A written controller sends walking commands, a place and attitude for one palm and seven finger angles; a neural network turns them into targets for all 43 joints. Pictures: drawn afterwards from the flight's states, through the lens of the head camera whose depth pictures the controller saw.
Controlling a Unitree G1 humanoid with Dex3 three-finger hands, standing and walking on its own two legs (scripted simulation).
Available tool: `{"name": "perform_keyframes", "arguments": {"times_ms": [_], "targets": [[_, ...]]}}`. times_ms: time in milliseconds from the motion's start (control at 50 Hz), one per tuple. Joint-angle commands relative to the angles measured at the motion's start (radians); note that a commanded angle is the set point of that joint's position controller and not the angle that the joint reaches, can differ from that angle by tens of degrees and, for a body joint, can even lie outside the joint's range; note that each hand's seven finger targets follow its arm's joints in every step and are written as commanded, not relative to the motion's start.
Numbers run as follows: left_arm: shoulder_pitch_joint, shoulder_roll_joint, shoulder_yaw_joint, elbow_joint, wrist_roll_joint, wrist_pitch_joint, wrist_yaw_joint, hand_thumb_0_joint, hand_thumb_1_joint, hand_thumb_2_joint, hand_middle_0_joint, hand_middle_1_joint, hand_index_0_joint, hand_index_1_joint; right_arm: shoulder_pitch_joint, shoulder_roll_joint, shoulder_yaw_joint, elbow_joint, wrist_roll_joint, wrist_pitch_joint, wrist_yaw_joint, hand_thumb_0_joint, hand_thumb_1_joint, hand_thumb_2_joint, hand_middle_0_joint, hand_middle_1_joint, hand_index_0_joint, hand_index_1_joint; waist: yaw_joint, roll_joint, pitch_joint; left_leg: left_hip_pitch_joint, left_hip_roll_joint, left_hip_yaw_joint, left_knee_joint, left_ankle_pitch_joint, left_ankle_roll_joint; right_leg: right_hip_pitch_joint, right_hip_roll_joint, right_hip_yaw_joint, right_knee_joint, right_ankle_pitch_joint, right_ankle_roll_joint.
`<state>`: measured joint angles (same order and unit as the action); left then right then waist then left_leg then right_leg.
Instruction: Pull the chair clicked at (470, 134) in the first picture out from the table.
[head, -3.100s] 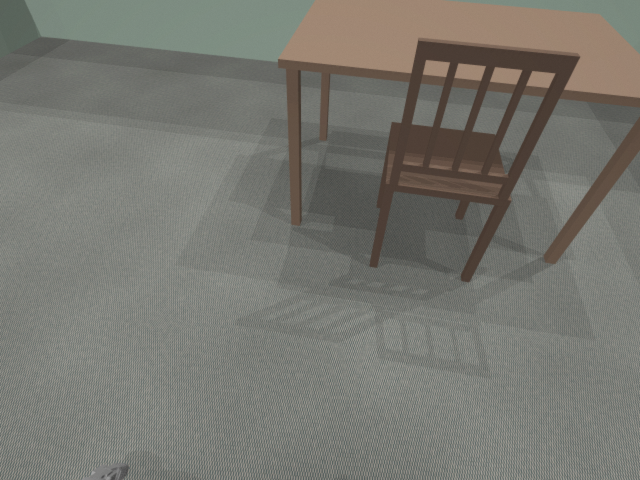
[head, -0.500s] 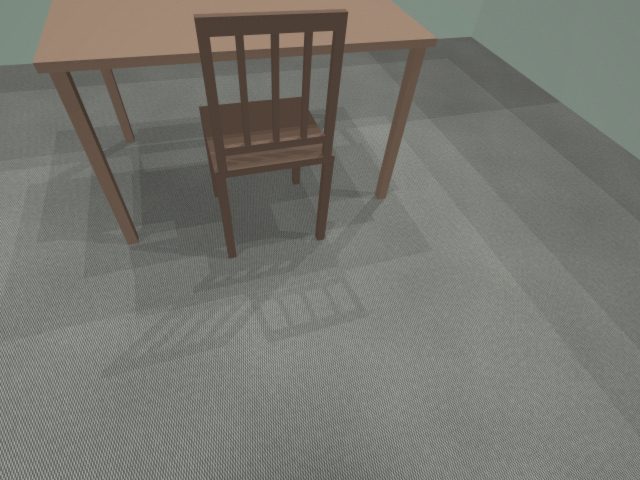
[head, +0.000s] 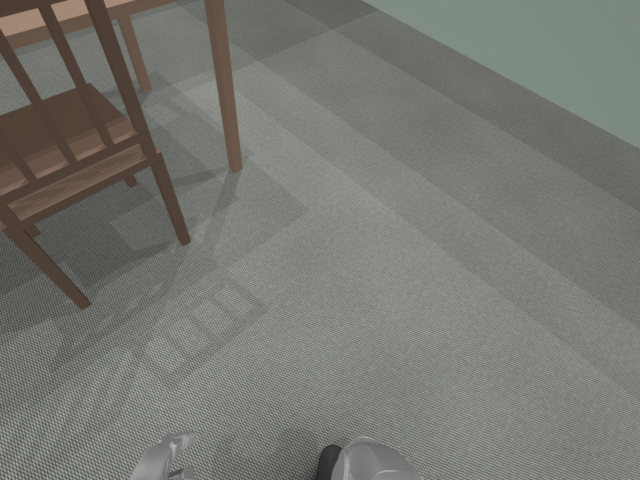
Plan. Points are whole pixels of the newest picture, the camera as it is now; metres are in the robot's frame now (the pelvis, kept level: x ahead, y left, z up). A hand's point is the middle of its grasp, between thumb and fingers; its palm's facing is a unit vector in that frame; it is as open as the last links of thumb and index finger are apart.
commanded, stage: walk to a spot facing it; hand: left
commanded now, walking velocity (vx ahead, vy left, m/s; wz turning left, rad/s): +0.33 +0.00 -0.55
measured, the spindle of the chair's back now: (36, 101) +0.79 +0.57 -0.06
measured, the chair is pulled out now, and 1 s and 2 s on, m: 0.00 0.00 0.00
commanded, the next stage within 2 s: turn to face it in 0.98 s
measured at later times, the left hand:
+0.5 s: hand (167, 399) +0.24 +0.22 -0.16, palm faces -0.07 -0.98 -0.20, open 7.4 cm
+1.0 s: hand (265, 223) +0.57 +0.10 -0.15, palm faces -0.53 -0.82 -0.21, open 7.4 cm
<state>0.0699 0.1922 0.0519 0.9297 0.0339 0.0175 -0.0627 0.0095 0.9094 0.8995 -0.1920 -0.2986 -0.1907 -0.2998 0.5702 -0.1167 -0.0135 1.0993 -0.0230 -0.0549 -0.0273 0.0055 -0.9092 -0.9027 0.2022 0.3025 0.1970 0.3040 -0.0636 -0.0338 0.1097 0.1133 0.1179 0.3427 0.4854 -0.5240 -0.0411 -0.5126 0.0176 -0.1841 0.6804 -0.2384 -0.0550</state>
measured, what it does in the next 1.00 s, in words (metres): walks ahead, turning right: right foot, then left foot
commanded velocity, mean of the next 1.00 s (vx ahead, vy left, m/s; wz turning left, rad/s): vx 0.19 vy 0.00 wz -0.52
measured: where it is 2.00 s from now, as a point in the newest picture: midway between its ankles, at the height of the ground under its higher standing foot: (320, 383)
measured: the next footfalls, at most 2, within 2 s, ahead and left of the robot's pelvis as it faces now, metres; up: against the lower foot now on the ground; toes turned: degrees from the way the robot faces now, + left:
right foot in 0.02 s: +0.15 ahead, -0.08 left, +0.00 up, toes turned -9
left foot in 0.50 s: +0.39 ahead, +0.12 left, +0.00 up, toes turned -6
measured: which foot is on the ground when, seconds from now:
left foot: down 0.00-0.02, up 0.04-0.48, down 0.50-1.00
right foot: up 0.00-0.00, down 0.02-0.52, up 0.54-1.00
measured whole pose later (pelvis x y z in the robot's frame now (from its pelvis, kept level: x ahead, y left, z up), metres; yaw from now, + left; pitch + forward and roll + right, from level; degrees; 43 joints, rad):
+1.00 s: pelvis +0.38 -0.01 +0.01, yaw -32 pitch +0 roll +0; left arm 0.14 0.21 0.09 0.92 0.03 0.04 -0.03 0.01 0.91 0.90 -0.19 -0.30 -0.19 -0.30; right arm 0.35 -0.19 -0.07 1.00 -0.03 -0.01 -0.01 0.00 -0.92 -0.90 0.20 0.30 0.20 0.30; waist -0.04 0.00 0.10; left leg -0.07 0.19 0.43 0.60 -0.46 -0.05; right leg -0.47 -0.05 -0.15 0.71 -0.24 0.02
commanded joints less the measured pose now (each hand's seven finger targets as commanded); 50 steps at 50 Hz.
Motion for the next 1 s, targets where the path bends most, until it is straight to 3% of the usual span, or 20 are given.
{"name": "perform_keyframes", "arguments": {"times_ms": [0,20,40,100,180,240,360,400,440,460,480,500,520,580,640,720,880,940,960,980], "targets": [[0.421,0.278,0.073,0.035,-0.010,-0.063,0.038,0.000,0.900,0.900,-0.200,-0.300,-0.200,-0.300,-0.028,-0.152,-0.035,-0.126,0.039,-0.026,0.003,0.000,-0.900,-0.900,0.200,0.300,0.200,0.300,0.226,-0.084,-0.395,-0.682,0.003,-0.093,0.899,0.008,-0.017,0.922,-0.383,0.594,-0.179,0.275,-0.246],[0.418,0.314,0.082,0.032,-0.036,-0.049,0.051,0.000,0.900,0.900,-0.200,-0.300,-0.200,-0.300,-0.127,-0.154,-0.040,-0.164,0.037,-0.031,-0.006,0.000,-0.900,-0.900,0.200,0.300,0.200,0.300,0.227,-0.081,-0.421,-0.784,-0.023,-0.245,1.062,-0.084,0.000,0.906,-0.457,0.770,-0.282,0.334,-0.303],[0.355,0.297,0.080,0.021,-0.039,-0.042,0.055,0.000,0.900,0.900,-0.200,-0.300,-0.200,-0.300,-0.162,-0.160,-0.047,-0.174,0.029,-0.032,-0.005,0.000,-0.900,-0.900,0.200,0.300,0.200,0.300,0.191,-0.012,-0.283,-0.818,0.026,-0.298,1.053,0.034,0.014,0.772,-0.438,0.657,-0.328,0.260,-0.292],[0.190,0.173,0.042,-0.009,-0.030,-0.066,0.066,0.000,0.900,0.900,-0.200,-0.300,-0.200,-0.300,-0.210,-0.138,-0.047,-0.155,0.005,0.000,0.005,0.000,-0.900,-0.900,0.200,0.300,0.200,0.300,0.085,0.102,-0.064,-0.700,0.095,-0.332,0.894,0.179,0.000,0.299,-0.332,0.483,-0.417,0.201,-0.190],[0.155,0.145,0.033,0.006,-0.010,-0.090,0.066,0.000,0.900,0.900,-0.200,-0.300,-0.200,-0.300,-0.131,-0.091,-0.048,-0.141,-0.003,0.032,0.016,0.000,-0.900,-0.900,0.200,0.300,0.200,0.300,0.001,0.010,-0.067,-0.635,0.076,-0.305,0.711,0.255,-0.021,0.156,-0.218,0.319,-0.437,0.261,-0.149],[0.208,0.132,0.034,0.018,-0.016,-0.095,0.058,0.000,0.900,0.900,-0.200,-0.300,-0.200,-0.300,-0.248,-0.109,-0.049,-0.185,-0.007,0.027,0.030,0.000,-0.900,-0.900,0.200,0.300,0.200,0.300,0.036,-0.083,-0.057,-0.695,0.059,-0.296,0.588,0.352,-0.032,0.199,-0.168,0.320,-0.437,0.240,-0.139],[0.318,0.151,0.036,0.033,-0.012,-0.094,0.068,0.000,0.900,0.900,-0.200,-0.300,-0.200,-0.300,-0.488,-0.115,-0.040,-0.270,-0.003,0.001,0.045,0.000,-0.900,-0.900,0.200,0.300,0.200,0.300,0.116,-0.083,-0.071,-0.690,-0.005,-0.262,0.283,0.319,-0.020,0.388,-0.186,0.399,-0.350,0.424,-0.128],[0.320,0.171,0.043,0.026,-0.010,-0.088,0.071,0.000,0.900,0.900,-0.200,-0.300,-0.200,-0.300,-0.500,-0.122,-0.041,-0.281,0.000,-0.009,0.044,0.000,-0.900,-0.900,0.200,0.300,0.200,0.300,0.117,-0.087,-0.088,-0.626,-0.029,-0.251,0.186,0.270,-0.008,0.432,-0.201,0.425,-0.307,0.456,-0.127],[0.300,0.171,0.045,0.020,-0.016,-0.086,0.071,0.000,0.900,0.900,-0.200,-0.300,-0.200,-0.300,-0.416,-0.154,-0.053,-0.257,-0.001,-0.017,0.031,0.000,-0.900,-0.900,0.200,0.300,0.200,0.300,0.063,-0.067,-0.125,-0.409,-0.069,-0.224,0.038,0.312,0.004,0.375,-0.165,0.411,-0.181,0.535,-0.095],[0.281,0.160,0.048,0.014,-0.023,-0.087,0.070,0.000,0.900,0.900,-0.200,-0.300,-0.200,-0.300,-0.278,-0.205,-0.065,-0.217,-0.005,-0.023,0.017,0.000,-0.900,-0.900,0.200,0.300,0.200,0.300,-0.003,-0.023,-0.195,-0.134,-0.027,-0.265,-0.032,0.391,0.026,0.236,-0.124,0.383,-0.010,0.496,-0.057],[0.308,0.102,0.045,-0.002,-0.035,-0.083,0.061,0.000,0.900,0.900,-0.200,-0.300,-0.200,-0.300,-0.129,-0.340,-0.099,-0.185,-0.019,-0.028,0.009,0.000,-0.900,-0.900,0.200,0.300,0.200,0.300,-0.048,0.252,-0.326,0.136,0.264,-0.590,-0.055,0.447,0.103,0.014,0.009,0.257,0.286,0.080,0.005],[0.306,0.095,0.038,-0.014,-0.033,-0.091,0.055,0.000,0.900,0.900,-0.200,-0.300,-0.200,-0.300,-0.058,-0.366,-0.096,-0.169,-0.011,-0.019,0.010,0.000,-0.900,-0.900,0.200,0.300,0.200,0.300,-0.055,0.338,-0.353,0.185,0.444,-0.777,-0.145,0.506,0.190,-0.135,0.038,0.205,0.556,-0.336,0.032],[0.280,0.129,0.049,-0.010,-0.022,-0.083,0.056,0.000,0.900,0.900,-0.200,-0.300,-0.200,-0.300,-0.128,-0.315,-0.080,-0.184,-0.005,-0.010,0.014,0.000,-0.900,-0.900,0.200,0.300,0.200,0.300,-0.033,0.206,-0.258,0.026,0.429,-0.717,-0.189,0.345,0.209,-0.144,-0.031,0.243,0.637,-0.307,0.027],[0.247,0.087,0.053,0.002,-0.005,-0.051,0.030,0.000,0.900,0.900,-0.200,-0.300,-0.200,-0.300,-0.319,-0.180,-0.043,-0.213,0.002,-0.021,0.009,0.000,-0.900,-0.900,0.200,0.300,0.200,0.300,0.059,0.163,-0.031,-0.293,0.305,-0.453,-0.264,0.319,0.116,-0.132,-0.114,0.206,0.647,-0.106,0.054],[0.318,0.036,0.052,0.017,-0.009,-0.006,0.031,0.000,0.900,0.900,-0.200,-0.300,-0.200,-0.300,-0.321,-0.153,-0.039,-0.197,0.005,-0.024,0.000,0.000,-0.900,-0.900,0.200,0.300,0.200,0.300,0.104,0.186,-0.049,-0.351,0.242,-0.224,-0.231,0.557,0.100,-0.079,-0.112,0.181,0.628,-0.020,0.079],[0.273,0.018,0.058,-0.011,-0.005,0.018,0.028,0.000,0.900,0.900,-0.200,-0.300,-0.200,-0.300,-0.290,-0.151,-0.051,-0.188,0.006,-0.016,-0.003,0.000,-0.900,-0.900,0.200,0.300,0.200,0.300,0.102,0.180,-0.037,-0.316,0.236,-0.131,-0.223,0.667,0.126,-0.146,-0.129,0.147,0.554,0.058,0.106],[0.068,0.027,0.039,-0.075,-0.008,0.011,0.028,0.000,0.900,0.900,-0.200,-0.300,-0.200,-0.300,-0.211,-0.215,-0.077,-0.153,-0.007,0.019,0.003,0.000,-0.900,-0.900,0.200,0.300,0.200,0.300,0.022,0.230,-0.038,-0.143,0.260,-0.041,-0.093,0.856,0.132,-0.074,-0.093,0.044,0.126,0.000,0.091],[0.115,0.053,0.042,-0.078,-0.005,-0.007,0.032,0.000,0.900,0.900,-0.200,-0.300,-0.200,-0.300,-0.226,-0.248,-0.092,-0.163,-0.004,0.028,0.006,0.000,-0.900,-0.900,0.200,0.300,0.200,0.300,0.059,0.203,-0.103,-0.114,0.281,-0.024,0.076,0.995,0.106,0.083,-0.044,0.023,-0.006,-0.025,0.053],[0.193,0.085,0.049,-0.059,-0.003,-0.020,0.036,0.000,0.900,0.900,-0.200,-0.300,-0.200,-0.300,-0.226,-0.258,-0.093,-0.171,-0.001,0.031,0.009,0.000,-0.900,-0.900,0.200,0.300,0.200,0.300,0.101,0.167,-0.152,-0.154,0.262,-0.006,0.221,1.005,0.074,0.223,-0.020,0.010,-0.091,0.032,0.040],[0.292,0.159,0.064,-0.032,0.002,-0.036,0.044,0.000,0.900,0.900,-0.200,-0.300,-0.200,-0.300,-0.218,-0.244,-0.088,-0.188,0.009,0.035,0.020,0.000,-0.900,-0.900,0.200,0.300,0.200,0.300,0.154,0.034,-0.230,-0.331,0.229,0.001,0.457,0.824,0.026,0.464,-0.092,0.104,-0.170,0.274,0.002]]}}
